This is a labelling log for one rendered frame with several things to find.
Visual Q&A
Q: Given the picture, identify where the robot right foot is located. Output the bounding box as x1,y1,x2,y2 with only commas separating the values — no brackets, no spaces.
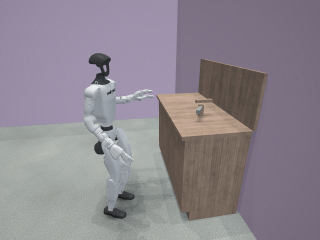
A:
103,206,127,219

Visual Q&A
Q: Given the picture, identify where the robot left hand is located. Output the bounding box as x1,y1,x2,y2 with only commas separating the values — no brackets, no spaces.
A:
133,89,154,101

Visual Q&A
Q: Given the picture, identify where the left robot forearm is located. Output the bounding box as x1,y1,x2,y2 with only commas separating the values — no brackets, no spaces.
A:
116,94,135,104

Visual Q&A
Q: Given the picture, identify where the right robot upper arm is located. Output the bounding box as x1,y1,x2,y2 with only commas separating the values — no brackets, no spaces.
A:
83,85,100,125

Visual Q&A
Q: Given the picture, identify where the humanoid robot torso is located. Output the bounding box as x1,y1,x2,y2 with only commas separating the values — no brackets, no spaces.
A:
90,77,117,141

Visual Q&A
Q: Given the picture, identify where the counter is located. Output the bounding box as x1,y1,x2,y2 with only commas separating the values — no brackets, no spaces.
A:
156,58,268,221

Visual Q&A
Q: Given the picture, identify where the right robot forearm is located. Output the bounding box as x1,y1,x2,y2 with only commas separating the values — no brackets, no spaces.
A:
84,117,115,149

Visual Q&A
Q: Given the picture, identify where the robot right hand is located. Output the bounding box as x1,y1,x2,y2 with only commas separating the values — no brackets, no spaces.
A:
109,144,134,167

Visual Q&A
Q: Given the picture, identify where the tap lever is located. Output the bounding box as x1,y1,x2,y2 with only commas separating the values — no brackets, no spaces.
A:
196,106,203,114

